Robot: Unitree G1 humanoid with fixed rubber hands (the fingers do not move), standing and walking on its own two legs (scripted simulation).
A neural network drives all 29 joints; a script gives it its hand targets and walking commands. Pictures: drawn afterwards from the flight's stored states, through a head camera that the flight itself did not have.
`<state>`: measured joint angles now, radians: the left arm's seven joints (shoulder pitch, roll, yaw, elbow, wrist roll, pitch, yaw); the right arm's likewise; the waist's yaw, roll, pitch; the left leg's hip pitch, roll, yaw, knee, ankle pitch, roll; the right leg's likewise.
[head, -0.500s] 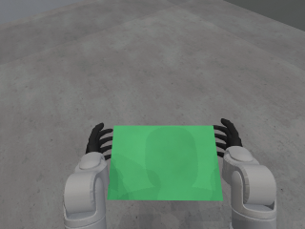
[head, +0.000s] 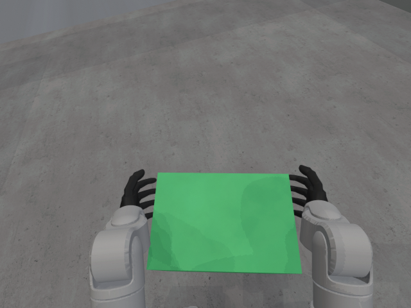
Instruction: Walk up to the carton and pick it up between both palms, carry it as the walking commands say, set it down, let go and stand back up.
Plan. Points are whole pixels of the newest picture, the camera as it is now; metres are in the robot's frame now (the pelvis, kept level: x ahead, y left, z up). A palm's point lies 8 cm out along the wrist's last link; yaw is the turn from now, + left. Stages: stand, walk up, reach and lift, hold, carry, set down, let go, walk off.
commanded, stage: carry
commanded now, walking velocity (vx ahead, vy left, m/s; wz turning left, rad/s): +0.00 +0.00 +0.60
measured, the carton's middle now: (221, 229) +0.29 +0.00 -0.01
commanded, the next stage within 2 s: none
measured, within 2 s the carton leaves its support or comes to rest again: neither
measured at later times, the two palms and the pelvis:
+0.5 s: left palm (55, 261) +0.21 +0.25 +0.11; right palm (239, 203) +0.28 -0.04 +0.11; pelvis -0.03 +0.04 +0.00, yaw +12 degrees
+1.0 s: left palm (78, 271) +0.19 +0.20 +0.12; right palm (276, 217) +0.25 -0.10 +0.11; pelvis -0.04 +0.00 +0.00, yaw +13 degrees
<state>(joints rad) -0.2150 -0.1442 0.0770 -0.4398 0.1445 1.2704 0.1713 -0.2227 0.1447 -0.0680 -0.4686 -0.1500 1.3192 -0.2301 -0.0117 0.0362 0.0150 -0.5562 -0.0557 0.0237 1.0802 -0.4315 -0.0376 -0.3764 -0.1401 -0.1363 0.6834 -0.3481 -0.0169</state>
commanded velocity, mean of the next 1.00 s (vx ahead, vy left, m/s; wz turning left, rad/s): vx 0.00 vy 0.00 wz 0.02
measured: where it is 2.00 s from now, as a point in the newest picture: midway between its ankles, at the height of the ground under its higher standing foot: outside the picture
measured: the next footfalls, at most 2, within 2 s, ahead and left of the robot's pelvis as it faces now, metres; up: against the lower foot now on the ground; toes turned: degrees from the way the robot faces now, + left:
left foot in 0.26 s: +0.00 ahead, +0.13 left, +0.00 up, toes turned +7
right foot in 0.64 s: +0.04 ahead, -0.11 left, +0.00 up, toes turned +14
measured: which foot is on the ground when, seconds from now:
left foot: up 0.00-0.24, down 0.26-1.00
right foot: down 0.00-0.26, up 0.28-0.62, down 0.64-1.00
